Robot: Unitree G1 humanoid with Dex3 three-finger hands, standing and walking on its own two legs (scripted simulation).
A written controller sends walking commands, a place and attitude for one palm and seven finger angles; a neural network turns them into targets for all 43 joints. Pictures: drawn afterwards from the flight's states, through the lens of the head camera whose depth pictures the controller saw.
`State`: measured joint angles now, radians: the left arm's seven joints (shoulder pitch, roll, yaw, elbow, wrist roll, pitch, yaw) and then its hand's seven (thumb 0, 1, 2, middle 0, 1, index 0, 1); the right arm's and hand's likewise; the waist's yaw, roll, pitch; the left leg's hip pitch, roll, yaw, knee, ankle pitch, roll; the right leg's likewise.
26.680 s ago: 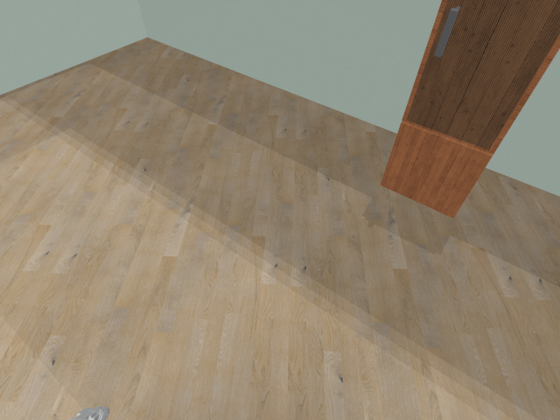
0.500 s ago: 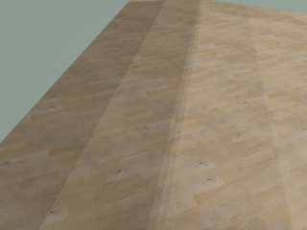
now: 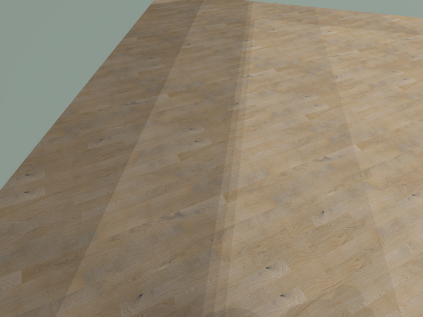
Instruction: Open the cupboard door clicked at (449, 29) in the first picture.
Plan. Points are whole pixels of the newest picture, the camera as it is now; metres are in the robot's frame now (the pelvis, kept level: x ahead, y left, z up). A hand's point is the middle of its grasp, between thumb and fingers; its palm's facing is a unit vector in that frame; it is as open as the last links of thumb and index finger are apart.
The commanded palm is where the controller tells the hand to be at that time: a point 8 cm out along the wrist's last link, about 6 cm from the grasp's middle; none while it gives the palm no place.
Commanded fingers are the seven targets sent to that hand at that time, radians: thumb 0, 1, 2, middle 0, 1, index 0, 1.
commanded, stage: turn to face it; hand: left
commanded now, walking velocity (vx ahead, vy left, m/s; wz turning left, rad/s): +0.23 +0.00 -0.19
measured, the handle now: out of the picture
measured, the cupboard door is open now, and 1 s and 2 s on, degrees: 46 46 46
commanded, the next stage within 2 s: none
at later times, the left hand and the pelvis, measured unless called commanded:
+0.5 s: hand (136, 291) +0.20 +0.18 -0.18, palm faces +0.21 -0.95 -0.24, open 7.3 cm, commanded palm none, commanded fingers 0.00 0.90 0.90 -0.20 -0.30 -0.20 -0.30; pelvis +0.19 -0.03 -0.01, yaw +11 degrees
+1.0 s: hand (163, 286) +0.21 +0.12 -0.15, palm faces +0.50 -0.83 -0.25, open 7.4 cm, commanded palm none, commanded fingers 0.00 0.90 0.90 -0.20 -0.30 -0.20 -0.30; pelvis +0.26 -0.08 +0.01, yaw +31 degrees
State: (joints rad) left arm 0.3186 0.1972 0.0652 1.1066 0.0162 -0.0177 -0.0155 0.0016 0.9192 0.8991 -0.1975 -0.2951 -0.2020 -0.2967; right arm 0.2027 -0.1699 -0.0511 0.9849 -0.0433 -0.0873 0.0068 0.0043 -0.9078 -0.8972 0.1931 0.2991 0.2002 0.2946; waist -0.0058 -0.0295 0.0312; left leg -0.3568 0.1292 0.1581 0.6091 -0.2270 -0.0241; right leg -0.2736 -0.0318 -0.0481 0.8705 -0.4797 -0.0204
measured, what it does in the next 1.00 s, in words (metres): walks ahead, turning left: right foot, then left foot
